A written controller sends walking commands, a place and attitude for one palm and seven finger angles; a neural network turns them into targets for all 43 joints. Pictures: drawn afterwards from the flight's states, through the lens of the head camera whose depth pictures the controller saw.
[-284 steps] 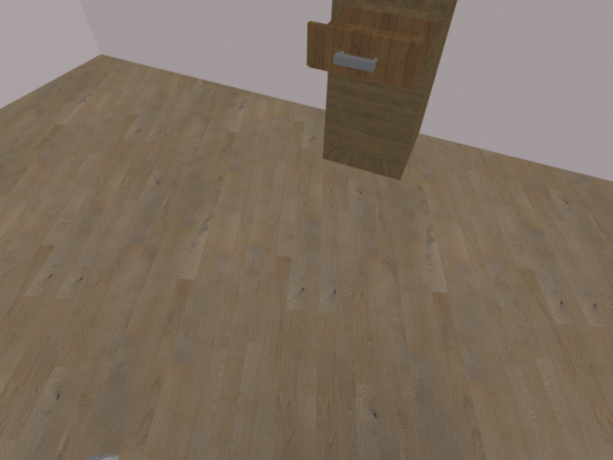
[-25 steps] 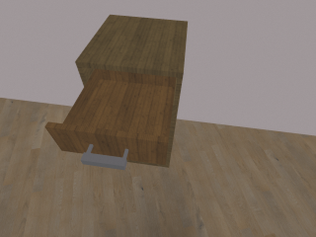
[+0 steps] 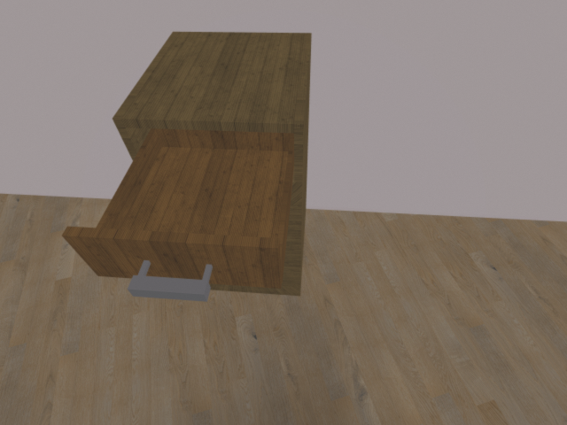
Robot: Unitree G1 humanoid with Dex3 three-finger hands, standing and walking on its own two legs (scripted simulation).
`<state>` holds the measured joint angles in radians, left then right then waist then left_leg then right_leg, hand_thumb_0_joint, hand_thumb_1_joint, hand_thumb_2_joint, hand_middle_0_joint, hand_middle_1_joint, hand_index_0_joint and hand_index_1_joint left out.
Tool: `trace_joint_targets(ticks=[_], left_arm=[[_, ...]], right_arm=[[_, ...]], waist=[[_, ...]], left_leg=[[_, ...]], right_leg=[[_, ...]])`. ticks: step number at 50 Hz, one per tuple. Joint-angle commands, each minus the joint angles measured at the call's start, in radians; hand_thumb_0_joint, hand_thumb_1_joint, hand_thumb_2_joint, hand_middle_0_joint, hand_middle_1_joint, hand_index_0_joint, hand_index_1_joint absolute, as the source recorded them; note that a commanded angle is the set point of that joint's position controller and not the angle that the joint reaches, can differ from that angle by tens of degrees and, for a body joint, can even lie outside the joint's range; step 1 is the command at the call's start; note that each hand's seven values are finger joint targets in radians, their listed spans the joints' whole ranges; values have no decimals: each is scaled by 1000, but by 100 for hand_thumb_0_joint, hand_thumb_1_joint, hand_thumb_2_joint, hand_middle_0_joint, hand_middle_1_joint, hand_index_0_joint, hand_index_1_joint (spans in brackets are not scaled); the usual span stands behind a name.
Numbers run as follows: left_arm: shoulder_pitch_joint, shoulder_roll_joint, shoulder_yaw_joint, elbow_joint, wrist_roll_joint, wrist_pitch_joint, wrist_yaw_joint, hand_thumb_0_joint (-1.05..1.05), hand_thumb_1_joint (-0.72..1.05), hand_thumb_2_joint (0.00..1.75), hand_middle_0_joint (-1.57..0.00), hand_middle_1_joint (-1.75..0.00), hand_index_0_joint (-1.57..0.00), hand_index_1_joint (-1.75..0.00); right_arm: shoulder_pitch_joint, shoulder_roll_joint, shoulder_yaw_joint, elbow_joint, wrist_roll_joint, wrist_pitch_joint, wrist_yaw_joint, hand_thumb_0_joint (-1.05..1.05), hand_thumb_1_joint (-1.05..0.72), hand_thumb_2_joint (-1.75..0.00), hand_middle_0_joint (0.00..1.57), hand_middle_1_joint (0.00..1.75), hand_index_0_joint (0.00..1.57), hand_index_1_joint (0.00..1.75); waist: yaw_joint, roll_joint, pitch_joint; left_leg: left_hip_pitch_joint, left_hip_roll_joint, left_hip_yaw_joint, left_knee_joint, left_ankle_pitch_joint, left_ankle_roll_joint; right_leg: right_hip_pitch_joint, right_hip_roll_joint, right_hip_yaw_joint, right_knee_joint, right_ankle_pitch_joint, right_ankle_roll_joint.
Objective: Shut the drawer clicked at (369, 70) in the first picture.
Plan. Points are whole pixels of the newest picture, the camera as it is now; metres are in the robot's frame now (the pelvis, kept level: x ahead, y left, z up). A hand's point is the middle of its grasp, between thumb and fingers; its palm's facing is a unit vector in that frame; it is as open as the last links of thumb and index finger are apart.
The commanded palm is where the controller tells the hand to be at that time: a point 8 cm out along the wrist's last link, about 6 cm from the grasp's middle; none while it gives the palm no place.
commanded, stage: come to a stop and stand still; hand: left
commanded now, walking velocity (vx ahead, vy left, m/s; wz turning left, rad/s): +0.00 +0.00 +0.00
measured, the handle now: (173, 277) +0.36 +0.22 -0.06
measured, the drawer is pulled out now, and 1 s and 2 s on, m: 0.30 0.30 0.30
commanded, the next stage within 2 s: look again from close up in 0.24 s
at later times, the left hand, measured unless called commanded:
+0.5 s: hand out of the picture +0.01 +0.18 -0.17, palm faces +0.03 -0.98 -0.21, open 7.4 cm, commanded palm none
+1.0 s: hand out of the picture -0.03 +0.21 -0.17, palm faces +0.02 -0.99 -0.17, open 7.4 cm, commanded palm none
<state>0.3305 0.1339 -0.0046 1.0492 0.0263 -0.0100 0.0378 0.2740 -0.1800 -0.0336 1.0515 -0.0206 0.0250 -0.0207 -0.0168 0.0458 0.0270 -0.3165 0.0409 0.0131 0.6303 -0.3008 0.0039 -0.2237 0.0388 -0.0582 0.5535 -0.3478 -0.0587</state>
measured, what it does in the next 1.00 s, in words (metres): shifts its weight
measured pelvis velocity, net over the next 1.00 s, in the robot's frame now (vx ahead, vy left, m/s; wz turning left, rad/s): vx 0.00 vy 0.05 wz -0.02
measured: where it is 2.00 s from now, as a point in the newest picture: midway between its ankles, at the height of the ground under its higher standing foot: outside the picture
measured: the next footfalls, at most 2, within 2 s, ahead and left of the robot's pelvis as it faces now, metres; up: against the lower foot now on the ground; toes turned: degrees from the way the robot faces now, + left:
none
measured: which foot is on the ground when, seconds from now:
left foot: down 0.00-1.00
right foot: down 0.00-1.00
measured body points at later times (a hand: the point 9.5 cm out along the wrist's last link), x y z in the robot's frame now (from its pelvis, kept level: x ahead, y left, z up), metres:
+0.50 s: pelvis +0.00 +0.01 +0.01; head +0.01 +0.01 +0.46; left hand +0.01 +0.24 -0.15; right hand +0.04 -0.22 -0.15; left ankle +0.00 +0.13 -0.73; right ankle -0.03 -0.08 -0.73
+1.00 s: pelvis +0.00 +0.05 +0.01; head +0.01 +0.06 +0.46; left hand -0.03 +0.26 -0.15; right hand -0.01 -0.16 -0.15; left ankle +0.00 +0.13 -0.73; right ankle -0.03 -0.08 -0.73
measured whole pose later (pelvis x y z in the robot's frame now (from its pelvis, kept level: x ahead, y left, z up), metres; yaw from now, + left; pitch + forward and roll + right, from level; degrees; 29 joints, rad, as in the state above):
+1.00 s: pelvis +0.00 +0.05 +0.01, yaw -1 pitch -2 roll +0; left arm 0.33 0.12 -0.01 1.12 0.02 -0.01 0.05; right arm 0.27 -0.13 0.01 1.17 0.00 -0.01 -0.03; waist 0.01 -0.02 0.05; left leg -0.16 -0.04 0.07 0.42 -0.24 0.06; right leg -0.12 -0.04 -0.01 0.43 -0.28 0.03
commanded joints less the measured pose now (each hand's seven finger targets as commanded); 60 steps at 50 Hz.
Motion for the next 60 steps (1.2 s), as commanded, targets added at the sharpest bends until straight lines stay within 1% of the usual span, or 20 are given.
trace_joint_targets(ticks=[1, 3, 5, 6, 8, 10, 11, 13, 15, 21, 29, 35, 43, 46, 48, 50, 52, 54, 57, 60], left_arm=[[9, 142, 20, -57, -8, -32, 15, 0, 90, 90, -20, -30, -20, -30], [42, 139, 25, -40, -15, -32, 16, 0, 90, 90, -20, -30, -20, -30], [45, 155, 33, -29, -16, -26, 18, 0, 90, 90, -20, -30, -20, -30], [50, 153, 29, -30, -14, -25, 20, 0, 90, 90, -20, -30, -20, -30], [46, 153, 29, -29, -15, -20, 20, 0, 90, 90, -20, -30, -20, -30], [29, 150, 27, -30, -15, -19, 18, 0, 90, 90, -20, -30, -20, -30], [22, 150, 25, -33, -13, -19, 17, 0, 90, 90, -20, -30, -20, -30], [17, 147, 25, -32, -14, -19, 16, 0, 90, 90, -20, -30, -20, -30], [21, 145, 22, -25, -15, -21, 15, 0, 90, 90, -20, -30, -20, -30], [26, 138, 19, -13, -14, -22, 14, 0, 90, 90, -20, -30, -20, -30], [44, 120, 13, 20, -16, -20, 13, 0, 90, 90, -20, -30, -20, -30], [64, 105, 9, 42, -16, -18, 14, 0, 90, 90, -20, -30, -20, -30], [84, 86, 7, 57, -14, -13, 15, 0, 90, 90, -20, -30, -20, -30], [86, 86, 7, 59, -13, -12, 16, 0, 90, 90, -20, -30, -20, -30], [90, 78, 7, 63, -13, -11, 16, 0, 90, 90, -20, -30, -20, -30], [96, 71, 7, 69, -8, -9, 12, 0, 90, 90, -20, -30, -20, -30], [92, 65, 10, 63, -1, -2, 6, 0, 90, 90, -20, -30, -20, -30], [98, 54, 10, 57, 5, 2, -1, 0, 90, 90, -20, -30, -20, -30], [112, 44, 13, 53, 7, -2, -7, 0, 90, 90, -20, -30, -20, -30], [132, 39, 16, 57, 2, -11, -10, 0, 90, 90, -20, -30, -20, -30]], right_arm=[[28, -29, 11, -41, 2, -39, -2, 0, -90, -90, 20, 30, 20, 30], [27, -48, 8, -18, 6, -42, -12, 0, -90, -90, 20, 30, 20, 30], [17, -50, 7, -9, 10, -36, -16, 0, -90, -90, 20, 30, 20, 30], [13, -45, 12, -7, 9, -34, -15, 0, -90, -90, 20, 30, 20, 30], [1, -50, 10, -2, 11, -28, -15, 0, -90, -90, 20, 30, 20, 30], [-9, -56, 10, 4, 9, -25, -13, 0, -90, -90, 20, 30, 20, 30], [-7, -54, 11, 7, 10, -26, -10, 0, -90, -90, 20, 30, 20, 30], [-13, -63, 13, 14, 8, -29, -10, 0, -90, -90, 20, 30, 20, 30], [-23, -68, 15, 18, 8, -29, -9, 0, -90, -90, 20, 30, 20, 30], [-21, -74, 20, 38, 10, -36, -9, 0, -90, -90, 20, 30, 20, 30], [-11, -75, 26, 67, 12, -39, -8, 0, -90, -90, 20, 30, 20, 30], [13, -70, 29, 85, 14, -42, -9, 0, -90, -90, 20, 30, 20, 30], [35, -59, 28, 97, 15, -44, -10, 0, -90, -90, 20, 30, 20, 30], [45, -56, 26, 96, 17, -45, -10, 0, -90, -90, 20, 30, 20, 30], [47, -54, 26, 98, 15, -46, -10, 0, -90, -90, 20, 30, 20, 30], [65, -61, 22, 105, 11, -42, -9, 0, -90, -90, 20, 30, 20, 30], [76, -77, 13, 103, 9, -35, -8, 0, -90, -90, 20, 30, 20, 30], [77, -91, 4, 96, 6, -31, -7, 0, -90, -90, 20, 30, 20, 30], [85, -91, -2, 87, 7, -36, -7, 0, -90, -90, 20, 30, 20, 30], [92, -81, 1, 81, 6, -46, -9, 0, -90, -90, 20, 30, 20, 30]], waist=[[-9, -137, -21], [5, -70, -29], [10, -36, -23], [15, -37, -17], [11, -78, 14], [9, -70, 32], [8, -79, 40], [10, -52, 40], [13, -62, 46], [16, -50, 24], [19, -52, 43], [19, -53, 35], [20, -57, 68], [19, -58, 63], [19, -50, 68], [13, -44, 71], [11, -16, 99], [15, 28, 135], [21, 21, 143], [24, 1, 138]], left_leg=[[69, 7, 6, -86, 142, 9], [108, 27, -7, -95, 233, 17], [103, 31, 0, -98, 237, 11], [110, 32, 5, -108, 253, 12], [104, 30, 2, -120, 186, 10], [120, 32, -6, -144, 163, 9], [127, 36, -11, -162, 180, 11], [139, 42, -20, -176, 200, 12], [141, 41, -26, -185, 192, 13], [166, 51, -38, -218, 249, 19], [162, 50, -48, -251, 224, 25], [167, 51, -56, -268, 231, 32], [152, 53, -62, -295, 184, 37], [155, 54, -66, -299, 198, 39], [153, 54, -67, -307, 182, 39], [152, 57, -74, -327, 21, 44], [117, 81, -118, -384, -177, 59], [76, 112, -164, -439, -311, 78], [70, 133, -181, -436, -310, 102], [78, 117, -153, -384, -203, 102]], right_leg=[[47, -188, 162, -150, 536, -23], [75, -171, 138, -120, 634, 14], [99, -173, 129, -117, 652, 26], [108, -169, 131, -121, 673, 33], [91, -172, 136, -148, 599, 36], [57, -167, 137, -177, 464, 30], [53, -157, 132, -182, 435, 31], [49, -153, 127, -186, 396, 30], [42, -153, 132, -199, 366, 31], [64, -147, 120, -196, 366, 32], [58, -148, 115, -210, 281, 37], [65, -148, 111, -205, 259, 41], [39, -148, 105, -207, 198, 47], [41, -146, 102, -203, 205, 50], [33, -148, 99, -200, 193, 51], [18, -135, 82, -182, 82, 47], [-15, -112, 50, -140, -28, 46], [-47, -91, 13, -87, -65, 46], [-60, -89, -3, -59, -44, 39], [-47, -97, 18, -69, 6, 26]])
